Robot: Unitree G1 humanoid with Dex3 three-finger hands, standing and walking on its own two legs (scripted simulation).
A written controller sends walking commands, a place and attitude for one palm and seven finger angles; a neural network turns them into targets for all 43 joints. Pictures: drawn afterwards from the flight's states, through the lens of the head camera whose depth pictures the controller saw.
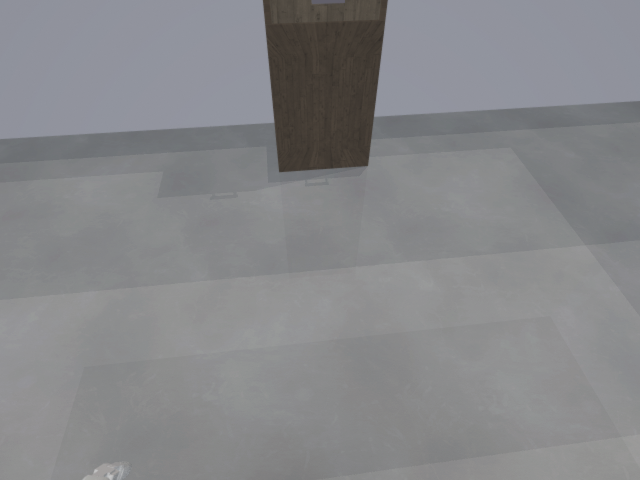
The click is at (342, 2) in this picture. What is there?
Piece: drawer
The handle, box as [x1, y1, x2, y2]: [312, 0, 344, 3]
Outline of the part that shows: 312,0 312,3 344,2 344,0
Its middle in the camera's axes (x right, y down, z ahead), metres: +0.02 -0.87 +1.38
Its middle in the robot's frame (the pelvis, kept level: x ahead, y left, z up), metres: +1.62 +0.05 +0.02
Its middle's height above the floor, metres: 0.79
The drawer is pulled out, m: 0.00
